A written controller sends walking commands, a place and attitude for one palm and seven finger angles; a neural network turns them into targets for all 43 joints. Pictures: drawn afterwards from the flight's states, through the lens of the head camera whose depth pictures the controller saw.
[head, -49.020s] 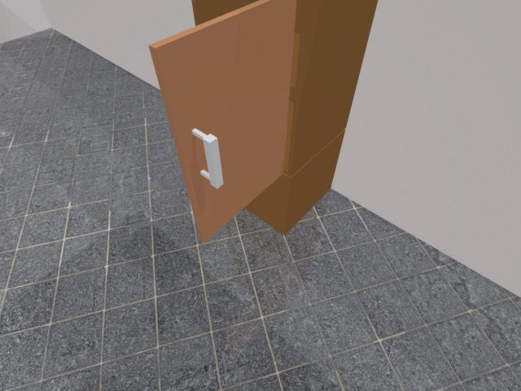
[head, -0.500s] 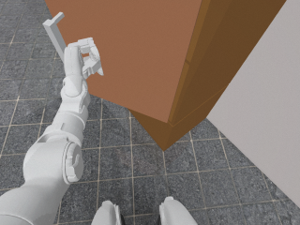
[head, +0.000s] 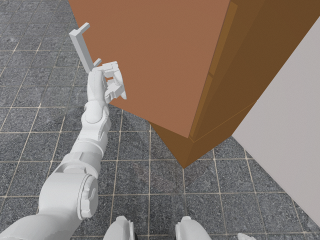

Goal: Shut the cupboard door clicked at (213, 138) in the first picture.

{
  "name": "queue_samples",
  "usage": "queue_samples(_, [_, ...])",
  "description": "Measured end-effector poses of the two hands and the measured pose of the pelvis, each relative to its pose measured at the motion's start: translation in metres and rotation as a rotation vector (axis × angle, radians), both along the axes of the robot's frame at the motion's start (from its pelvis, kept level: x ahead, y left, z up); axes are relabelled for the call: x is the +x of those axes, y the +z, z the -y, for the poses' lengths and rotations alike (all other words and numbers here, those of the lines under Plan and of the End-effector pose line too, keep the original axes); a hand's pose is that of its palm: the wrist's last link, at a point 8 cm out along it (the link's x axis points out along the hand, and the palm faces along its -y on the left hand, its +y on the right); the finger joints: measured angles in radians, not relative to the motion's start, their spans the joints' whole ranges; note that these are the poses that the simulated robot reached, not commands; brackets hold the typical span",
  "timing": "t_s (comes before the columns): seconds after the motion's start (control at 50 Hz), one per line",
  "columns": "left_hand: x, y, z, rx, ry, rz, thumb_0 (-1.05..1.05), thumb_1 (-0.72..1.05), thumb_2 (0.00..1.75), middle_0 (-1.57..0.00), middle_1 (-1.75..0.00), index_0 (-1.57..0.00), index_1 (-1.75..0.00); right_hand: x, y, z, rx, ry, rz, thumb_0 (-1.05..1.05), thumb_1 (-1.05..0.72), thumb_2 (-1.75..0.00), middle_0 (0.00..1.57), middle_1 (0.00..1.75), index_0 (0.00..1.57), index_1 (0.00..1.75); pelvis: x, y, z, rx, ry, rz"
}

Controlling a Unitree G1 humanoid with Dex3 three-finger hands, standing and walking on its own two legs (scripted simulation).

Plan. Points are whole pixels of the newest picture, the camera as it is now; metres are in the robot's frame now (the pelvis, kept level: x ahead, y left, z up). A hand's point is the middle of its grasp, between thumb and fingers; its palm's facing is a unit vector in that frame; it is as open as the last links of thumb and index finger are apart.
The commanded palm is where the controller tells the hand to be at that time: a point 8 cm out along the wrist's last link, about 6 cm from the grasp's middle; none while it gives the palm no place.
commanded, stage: draw the hand back to the body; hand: left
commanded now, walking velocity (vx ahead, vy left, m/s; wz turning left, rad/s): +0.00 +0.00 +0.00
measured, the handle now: (88, 49) +0.64 +0.17 +0.07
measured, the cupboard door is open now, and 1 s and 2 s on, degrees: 29 29 29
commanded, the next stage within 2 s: step back with the hand held close in 1.50 s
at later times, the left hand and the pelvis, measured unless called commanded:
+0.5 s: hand (62, 125) +0.34 +0.16 +0.15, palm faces -0.01 -0.99 -0.11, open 3.1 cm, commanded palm +0.30 +0.22 +0.16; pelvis +0.01 +0.01 +0.05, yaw +0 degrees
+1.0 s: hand out of the picture +0.24 +0.28 +0.22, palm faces +0.36 -0.86 -0.36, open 5.2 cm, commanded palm +0.19 +0.32 +0.24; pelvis +0.02 +0.04 +0.08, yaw +0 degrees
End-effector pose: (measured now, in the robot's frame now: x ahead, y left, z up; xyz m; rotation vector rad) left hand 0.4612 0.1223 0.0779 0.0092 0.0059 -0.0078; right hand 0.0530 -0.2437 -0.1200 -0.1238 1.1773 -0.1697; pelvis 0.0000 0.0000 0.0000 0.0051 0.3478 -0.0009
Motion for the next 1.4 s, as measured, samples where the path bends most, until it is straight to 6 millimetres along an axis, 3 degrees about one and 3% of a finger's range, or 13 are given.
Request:
queue_samples(0.12, [-0.036,0.020,-0.028,0.057,0.011,0.077,0.02,0.90,0.90,-1.30,-1.50,-1.29,-1.50,-0.010,0.008,-0.006,0.041,-0.026,-0.004,0.01,-0.90,-0.90,0.20,0.30,0.20,0.30,0.006,0.013,-0.001,0.010,-0.024,0.049])
queue_samples(0.22, [-0.077,0.033,-0.053,0.049,0.016,0.039,0.02,0.90,0.90,-1.30,-1.50,-1.30,-1.50,0.001,0.026,-0.002,0.027,-0.019,0.031,0.01,-0.90,-0.90,0.20,0.30,0.20,0.30,0.008,0.029,-0.002,0.005,-0.013,0.125])
queue_samples(0.36, [-0.111,0.058,-0.071,0.014,-0.013,0.088,0.02,0.90,0.90,-1.30,-1.50,-1.30,-1.50,0.050,0.060,0.007,-0.060,0.028,0.202,0.01,-0.90,-0.90,0.20,0.30,0.20,0.30,0.004,0.042,-0.006,-0.008,0.010,0.203])
queue_samples(0.44, [-0.129,0.068,-0.082,0.022,-0.034,0.097,0.02,0.90,0.90,-1.28,-1.47,-1.27,-1.48,0.083,0.079,0.003,-0.070,0.052,0.324,0.01,-0.90,-0.90,0.20,0.30,0.20,0.30,0.004,0.046,-0.011,-0.009,0.008,0.235])
queue_samples(0.58, [-0.171,0.087,-0.111,0.175,0.055,0.030,0.02,0.90,0.90,-1.16,-1.34,-1.15,-1.34,0.128,0.112,-0.027,-0.055,0.055,0.441,0.01,-0.91,-0.90,0.20,0.30,0.20,0.30,0.009,0.063,-0.020,-0.007,-0.002,0.304])
queue_samples(0.7, [-0.203,0.107,-0.144,0.235,0.173,0.021,0.02,0.90,0.90,-1.01,-1.17,-1.01,-1.18,0.150,0.127,-0.059,-0.028,0.126,0.483,0.01,-0.90,-0.90,0.20,0.30,0.20,0.30,0.013,0.074,-0.028,-0.012,0.007,0.358])
queue_samples(0.9, [-0.244,0.140,-0.177,0.315,0.298,0.053,0.02,0.90,0.90,-0.74,-0.88,-0.74,-0.89,0.155,0.126,-0.086,0.014,0.198,0.484,0.01,-0.90,-0.90,0.20,0.30,0.20,0.30,0.020,0.081,-0.037,-0.009,0.009,0.402])
queue_samples(1.06, [-0.277,0.165,-0.206,0.421,0.418,0.082,0.02,0.90,0.90,-0.53,-0.64,-0.52,-0.65,0.148,0.121,-0.075,0.002,0.190,0.460,0.01,-0.90,-0.90,0.20,0.30,0.20,0.30,0.025,0.082,-0.036,-0.010,0.007,0.413])
queue_samples(1.18, [-0.302,0.186,-0.217,0.501,0.494,0.119,0.02,0.90,0.90,-0.37,-0.47,-0.36,-0.47,0.148,0.120,-0.061,-0.020,0.178,0.471,0.01,-0.90,-0.90,0.20,0.30,0.20,0.30,0.026,0.082,-0.032,-0.010,0.009,0.416])
queue_samples(1.26, [-0.307,0.180,-0.216,0.483,0.523,0.107,0.02,0.90,0.90,-0.29,-0.38,-0.28,-0.39,0.149,0.120,-0.053,-0.033,0.184,0.477,0.01,-0.90,-0.90,0.20,0.30,0.20,0.30,0.024,0.082,-0.029,-0.008,0.015,0.419])
queue_samples(1.4, [-0.296,0.164,-0.201,0.427,0.487,0.079,0.02,0.90,0.90,-0.23,-0.32,-0.22,-0.32,0.150,0.125,-0.044,-0.055,0.180,0.495,0.01,-0.90,-0.90,0.20,0.30,0.20,0.30,0.023,0.082,-0.022,-0.006,0.013,0.417])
